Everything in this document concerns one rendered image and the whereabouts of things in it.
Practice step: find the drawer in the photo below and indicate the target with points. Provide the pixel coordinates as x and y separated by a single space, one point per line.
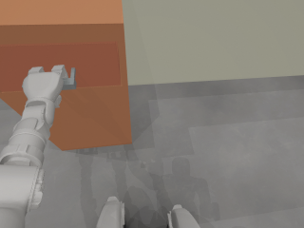
96 63

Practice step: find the robot left thigh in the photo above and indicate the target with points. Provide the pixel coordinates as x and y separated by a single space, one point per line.
112 215

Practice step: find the robot thigh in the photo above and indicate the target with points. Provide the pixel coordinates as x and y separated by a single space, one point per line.
112 215
181 218

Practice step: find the robot left hand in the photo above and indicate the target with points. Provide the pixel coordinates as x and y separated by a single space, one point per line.
48 85

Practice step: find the handle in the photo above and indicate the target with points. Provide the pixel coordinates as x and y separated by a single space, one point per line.
69 83

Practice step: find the robot left forearm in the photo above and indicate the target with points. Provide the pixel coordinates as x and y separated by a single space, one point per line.
29 137

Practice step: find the cabinet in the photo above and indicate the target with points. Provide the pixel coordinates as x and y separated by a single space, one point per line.
89 116

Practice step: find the robot right thigh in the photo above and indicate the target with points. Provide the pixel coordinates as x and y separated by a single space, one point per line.
181 218

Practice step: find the robot left upper arm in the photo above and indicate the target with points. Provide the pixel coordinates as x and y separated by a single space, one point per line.
21 190

